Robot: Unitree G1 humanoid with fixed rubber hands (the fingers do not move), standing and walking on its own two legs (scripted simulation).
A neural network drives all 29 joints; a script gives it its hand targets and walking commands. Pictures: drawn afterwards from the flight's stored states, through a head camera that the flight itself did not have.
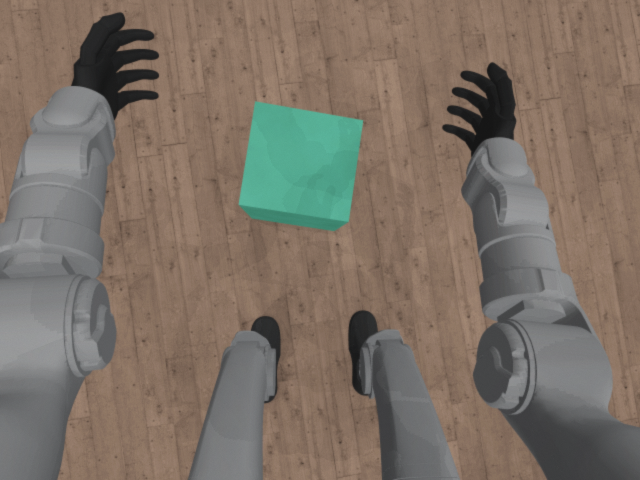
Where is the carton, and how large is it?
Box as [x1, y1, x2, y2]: [239, 101, 362, 230]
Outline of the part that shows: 255,101 239,205 252,218 330,230 334,230 347,222 352,195 362,120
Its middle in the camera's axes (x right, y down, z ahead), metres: -0.05 -0.15 +0.87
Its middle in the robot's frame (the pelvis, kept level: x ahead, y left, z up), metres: +0.53 +0.01 -0.54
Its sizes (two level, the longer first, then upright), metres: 0.210 0.200 0.250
